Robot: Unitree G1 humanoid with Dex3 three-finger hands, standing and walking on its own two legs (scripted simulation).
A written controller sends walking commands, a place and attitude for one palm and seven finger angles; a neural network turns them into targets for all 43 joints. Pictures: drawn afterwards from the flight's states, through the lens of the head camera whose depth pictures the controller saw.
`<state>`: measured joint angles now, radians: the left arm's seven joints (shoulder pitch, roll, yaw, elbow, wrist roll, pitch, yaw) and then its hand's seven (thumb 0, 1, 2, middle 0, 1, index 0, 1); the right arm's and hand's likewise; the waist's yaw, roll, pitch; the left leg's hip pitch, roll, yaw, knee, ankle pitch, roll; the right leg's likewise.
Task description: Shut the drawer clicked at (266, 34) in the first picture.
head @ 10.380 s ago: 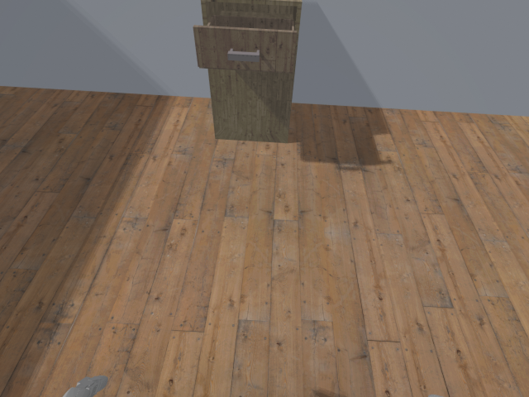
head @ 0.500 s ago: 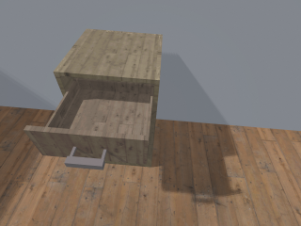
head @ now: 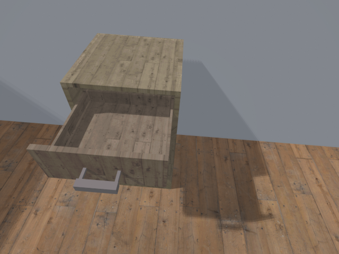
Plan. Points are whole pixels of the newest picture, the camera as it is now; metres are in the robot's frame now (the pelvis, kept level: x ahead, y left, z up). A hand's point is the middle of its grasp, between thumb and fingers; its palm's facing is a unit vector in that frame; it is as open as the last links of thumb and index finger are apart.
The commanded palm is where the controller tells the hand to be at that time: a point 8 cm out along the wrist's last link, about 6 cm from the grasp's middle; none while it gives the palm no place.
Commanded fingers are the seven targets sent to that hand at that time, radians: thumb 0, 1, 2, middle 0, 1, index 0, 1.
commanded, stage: come to a stop and stand still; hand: left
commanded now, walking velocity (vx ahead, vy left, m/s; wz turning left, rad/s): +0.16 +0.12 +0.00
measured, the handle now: (99, 179) +0.34 +0.23 -0.09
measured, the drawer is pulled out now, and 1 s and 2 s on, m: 0.29 0.29 0.29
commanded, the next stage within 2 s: look again from close up in 1.48 s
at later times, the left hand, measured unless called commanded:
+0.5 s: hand out of the picture +0.03 +0.17 -0.17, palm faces +0.04 -0.97 -0.22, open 7.4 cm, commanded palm none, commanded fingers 0.00 0.90 0.90 -0.20 -0.30 -0.20 -0.30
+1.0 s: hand out of the picture +0.02 +0.13 -0.17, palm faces +0.03 -0.98 -0.20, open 7.3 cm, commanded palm none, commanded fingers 0.00 0.90 0.90 -0.20 -0.30 -0.20 -0.30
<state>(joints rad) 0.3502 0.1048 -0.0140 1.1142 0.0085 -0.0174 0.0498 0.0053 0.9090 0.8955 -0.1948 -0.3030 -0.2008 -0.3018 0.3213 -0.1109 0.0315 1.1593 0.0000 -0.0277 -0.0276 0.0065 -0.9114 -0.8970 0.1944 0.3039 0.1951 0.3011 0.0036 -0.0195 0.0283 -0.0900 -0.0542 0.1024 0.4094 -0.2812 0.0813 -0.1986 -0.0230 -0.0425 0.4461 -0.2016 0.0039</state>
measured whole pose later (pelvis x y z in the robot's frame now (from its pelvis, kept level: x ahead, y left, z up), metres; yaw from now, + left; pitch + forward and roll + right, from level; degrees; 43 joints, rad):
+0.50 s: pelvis +0.02 +0.00 -0.01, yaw +0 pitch -2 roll +0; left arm 0.30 0.13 -0.01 1.08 0.00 -0.01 0.05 0.01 0.91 0.90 -0.19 -0.30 -0.20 -0.30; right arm 0.31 -0.16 0.04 1.08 -0.01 -0.03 -0.03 0.01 -0.92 -0.90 0.19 0.30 0.20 0.30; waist 0.00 0.04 0.02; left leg -0.10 -0.06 0.10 0.47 -0.34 0.08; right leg -0.22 -0.03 -0.04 0.54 -0.28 0.00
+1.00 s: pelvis +0.02 -0.04 +0.00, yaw +0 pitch -2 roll +1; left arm 0.30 0.14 -0.02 1.10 0.00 -0.02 0.05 0.01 0.93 0.90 -0.20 -0.30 -0.20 -0.30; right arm 0.30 -0.14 0.04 1.15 0.00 -0.02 -0.03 0.01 -0.91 -0.90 0.19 0.30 0.19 0.30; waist 0.00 0.01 0.05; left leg -0.06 -0.01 0.08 0.40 -0.30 0.02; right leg -0.18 0.02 -0.07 0.46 -0.24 -0.05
